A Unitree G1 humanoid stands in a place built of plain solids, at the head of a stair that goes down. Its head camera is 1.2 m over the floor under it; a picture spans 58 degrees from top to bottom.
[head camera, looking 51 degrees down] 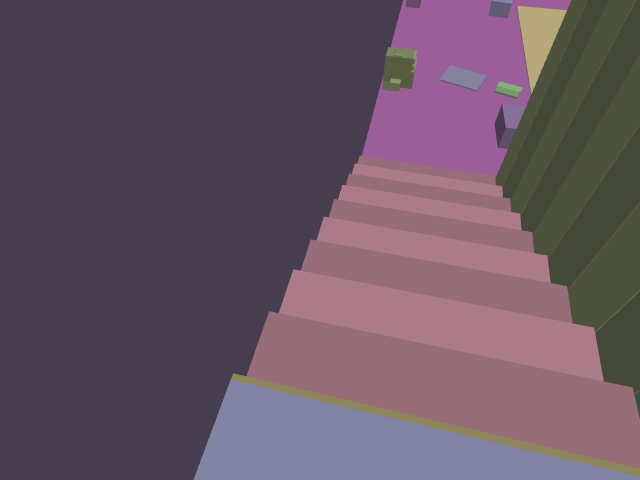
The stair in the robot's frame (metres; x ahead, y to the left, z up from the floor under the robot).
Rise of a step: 0.15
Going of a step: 0.30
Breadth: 1.20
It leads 13 degrees to the right of straight ahead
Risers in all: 10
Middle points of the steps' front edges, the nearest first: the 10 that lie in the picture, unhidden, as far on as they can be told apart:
0.35 -0.34 0.00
0.64 -0.40 -0.15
0.92 -0.47 -0.30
1.21 -0.54 -0.46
1.50 -0.61 -0.61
1.79 -0.67 -0.76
2.08 -0.74 -0.91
2.37 -0.81 -1.07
2.65 -0.88 -1.22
2.94 -0.94 -1.37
